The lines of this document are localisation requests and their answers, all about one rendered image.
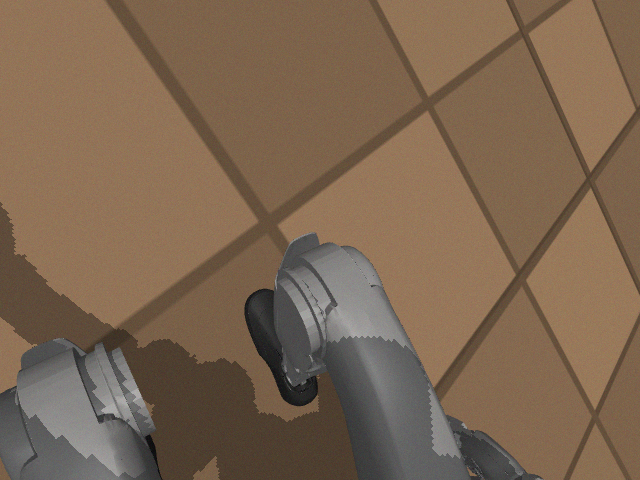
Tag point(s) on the right robot hand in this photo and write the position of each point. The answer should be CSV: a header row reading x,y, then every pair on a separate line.
x,y
483,455

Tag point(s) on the right robot foot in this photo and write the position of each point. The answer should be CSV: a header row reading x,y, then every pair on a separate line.
x,y
260,322

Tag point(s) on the left robot foot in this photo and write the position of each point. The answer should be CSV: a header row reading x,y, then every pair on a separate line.
x,y
153,449

